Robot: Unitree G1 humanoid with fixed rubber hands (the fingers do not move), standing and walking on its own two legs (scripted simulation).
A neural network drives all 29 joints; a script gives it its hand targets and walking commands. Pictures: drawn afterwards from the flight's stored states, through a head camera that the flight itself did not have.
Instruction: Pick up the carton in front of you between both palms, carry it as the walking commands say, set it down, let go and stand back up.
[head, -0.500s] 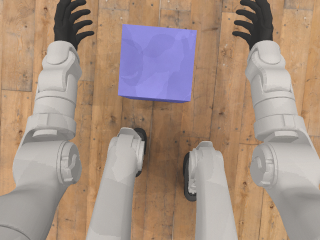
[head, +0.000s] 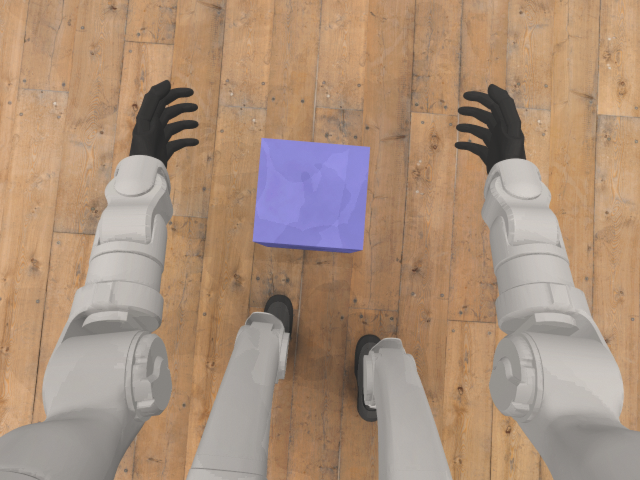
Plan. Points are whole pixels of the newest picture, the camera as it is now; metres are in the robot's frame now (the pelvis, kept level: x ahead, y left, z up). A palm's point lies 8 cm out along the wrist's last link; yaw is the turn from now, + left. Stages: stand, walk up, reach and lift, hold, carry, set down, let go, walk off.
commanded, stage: let go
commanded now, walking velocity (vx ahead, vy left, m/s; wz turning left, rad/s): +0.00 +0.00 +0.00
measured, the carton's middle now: (311, 203) +0.46 +0.06 -0.52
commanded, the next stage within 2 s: stand in 1.14 s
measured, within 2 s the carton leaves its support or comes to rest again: neither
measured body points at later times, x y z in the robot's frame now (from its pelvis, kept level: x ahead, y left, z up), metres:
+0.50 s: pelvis +0.07 +0.00 +0.11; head +0.20 +0.01 +0.54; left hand +0.29 +0.25 +0.01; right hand +0.33 -0.21 +0.01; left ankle +0.10 +0.11 -0.61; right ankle +0.03 -0.13 -0.61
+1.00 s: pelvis +0.08 -0.02 +0.13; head +0.10 -0.01 +0.58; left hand +0.25 +0.22 +0.05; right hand +0.27 -0.24 +0.06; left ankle +0.10 +0.11 -0.61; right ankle +0.03 -0.14 -0.61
